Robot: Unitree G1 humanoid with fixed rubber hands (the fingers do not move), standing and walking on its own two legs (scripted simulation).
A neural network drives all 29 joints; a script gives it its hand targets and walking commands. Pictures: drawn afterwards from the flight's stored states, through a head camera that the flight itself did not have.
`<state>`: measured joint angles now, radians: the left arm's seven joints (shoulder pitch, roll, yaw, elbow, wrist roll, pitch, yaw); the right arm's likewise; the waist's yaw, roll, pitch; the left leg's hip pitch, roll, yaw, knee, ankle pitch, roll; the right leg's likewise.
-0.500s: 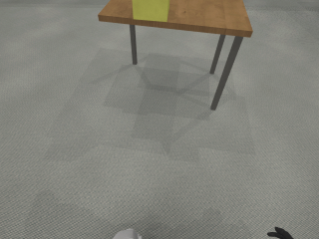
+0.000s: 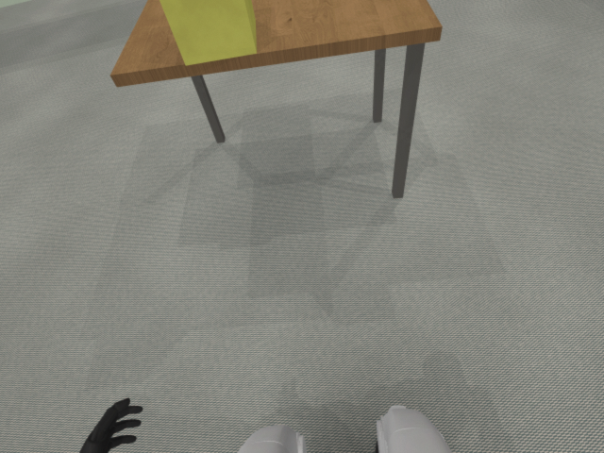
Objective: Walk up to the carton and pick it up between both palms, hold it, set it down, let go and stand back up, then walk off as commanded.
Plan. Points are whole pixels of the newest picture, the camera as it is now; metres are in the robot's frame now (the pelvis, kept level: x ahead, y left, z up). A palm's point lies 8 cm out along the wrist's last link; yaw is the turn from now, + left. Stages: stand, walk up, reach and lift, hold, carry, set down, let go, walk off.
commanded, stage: walk up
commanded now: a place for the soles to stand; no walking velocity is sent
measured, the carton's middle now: out of the picture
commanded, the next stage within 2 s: none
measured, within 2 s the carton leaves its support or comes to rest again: neither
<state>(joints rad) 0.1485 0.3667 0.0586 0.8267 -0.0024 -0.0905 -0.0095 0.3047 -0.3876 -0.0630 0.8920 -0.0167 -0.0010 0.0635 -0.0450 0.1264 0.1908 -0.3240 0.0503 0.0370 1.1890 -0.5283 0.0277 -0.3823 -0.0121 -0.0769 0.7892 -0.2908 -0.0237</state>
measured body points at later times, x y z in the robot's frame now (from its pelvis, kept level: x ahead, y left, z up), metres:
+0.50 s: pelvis +0.11 +0.09 +0.00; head +0.12 +0.09 +0.45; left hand +0.18 +0.42 -0.11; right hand +0.12 -0.24 -0.11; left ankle +0.16 +0.19 -0.70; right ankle +0.19 -0.01 -0.68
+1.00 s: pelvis +0.26 +0.15 -0.01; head +0.27 +0.16 +0.44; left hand +0.28 +0.48 -0.12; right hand +0.38 -0.17 -0.10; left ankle +0.36 +0.28 -0.70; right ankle +0.21 -0.01 -0.69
